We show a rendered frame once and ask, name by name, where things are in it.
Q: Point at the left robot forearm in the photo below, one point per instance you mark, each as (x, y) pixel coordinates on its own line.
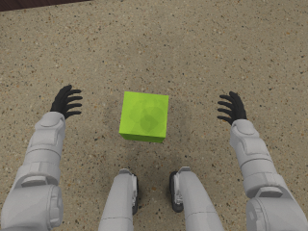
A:
(42, 159)

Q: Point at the carton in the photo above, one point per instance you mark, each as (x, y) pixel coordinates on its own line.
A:
(144, 117)

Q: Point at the robot thigh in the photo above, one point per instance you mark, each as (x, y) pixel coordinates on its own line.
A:
(199, 211)
(118, 211)

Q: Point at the robot left hand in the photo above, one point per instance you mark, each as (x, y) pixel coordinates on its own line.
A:
(60, 104)

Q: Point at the robot right upper arm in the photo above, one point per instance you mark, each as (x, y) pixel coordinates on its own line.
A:
(274, 214)

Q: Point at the robot right hand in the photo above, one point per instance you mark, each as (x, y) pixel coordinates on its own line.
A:
(237, 108)

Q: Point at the left robot thigh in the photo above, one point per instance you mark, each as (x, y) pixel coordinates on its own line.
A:
(118, 211)

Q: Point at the robot left upper arm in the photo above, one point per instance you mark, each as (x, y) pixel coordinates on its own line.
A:
(36, 208)

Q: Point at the right robot forearm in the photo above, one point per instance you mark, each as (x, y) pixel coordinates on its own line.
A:
(260, 176)

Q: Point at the right robot thigh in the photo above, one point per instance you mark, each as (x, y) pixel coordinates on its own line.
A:
(199, 211)

